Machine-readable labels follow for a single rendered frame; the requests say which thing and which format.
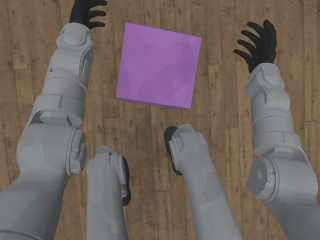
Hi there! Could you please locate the robot right hand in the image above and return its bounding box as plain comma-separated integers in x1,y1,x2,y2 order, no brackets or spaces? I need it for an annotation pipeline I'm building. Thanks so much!
233,19,277,74

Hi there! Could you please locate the carton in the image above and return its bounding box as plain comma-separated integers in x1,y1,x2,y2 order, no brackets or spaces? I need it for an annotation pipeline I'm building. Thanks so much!
116,22,202,109

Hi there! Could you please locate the right robot forearm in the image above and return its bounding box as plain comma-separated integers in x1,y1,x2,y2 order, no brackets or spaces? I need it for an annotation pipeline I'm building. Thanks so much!
245,62,318,194

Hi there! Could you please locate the robot left upper arm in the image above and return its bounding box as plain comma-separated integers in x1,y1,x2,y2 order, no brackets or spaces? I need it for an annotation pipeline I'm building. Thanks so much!
0,123,87,240

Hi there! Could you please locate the robot left foot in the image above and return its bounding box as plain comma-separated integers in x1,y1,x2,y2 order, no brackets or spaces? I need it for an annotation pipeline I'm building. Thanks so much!
122,156,131,207

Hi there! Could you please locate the left robot forearm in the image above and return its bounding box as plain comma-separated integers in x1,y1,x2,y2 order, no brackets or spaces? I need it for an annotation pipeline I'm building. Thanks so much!
16,22,94,169

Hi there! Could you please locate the robot left hand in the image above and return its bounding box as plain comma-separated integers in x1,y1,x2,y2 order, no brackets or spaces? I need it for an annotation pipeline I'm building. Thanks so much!
69,0,108,30

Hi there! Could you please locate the robot right upper arm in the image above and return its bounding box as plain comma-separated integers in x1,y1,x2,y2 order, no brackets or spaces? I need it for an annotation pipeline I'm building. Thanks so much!
247,156,320,240

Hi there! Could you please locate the right robot thigh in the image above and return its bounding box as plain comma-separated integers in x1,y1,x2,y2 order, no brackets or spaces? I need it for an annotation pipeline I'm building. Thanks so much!
169,130,244,240

